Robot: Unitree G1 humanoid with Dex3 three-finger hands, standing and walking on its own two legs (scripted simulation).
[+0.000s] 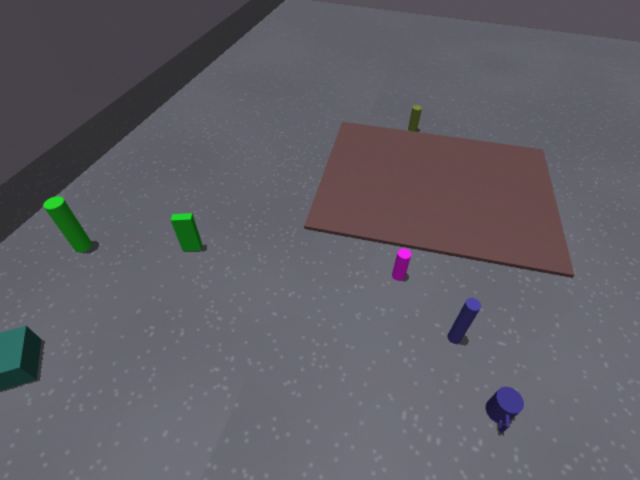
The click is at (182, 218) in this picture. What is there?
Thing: carton on end
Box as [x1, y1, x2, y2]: [171, 213, 201, 251]
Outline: 172,214 171,222 182,250 200,250 201,242 192,214
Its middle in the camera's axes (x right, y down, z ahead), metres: -0.53 -0.02 +1.56
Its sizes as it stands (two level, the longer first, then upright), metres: 0.076 0.035 0.185
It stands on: the floor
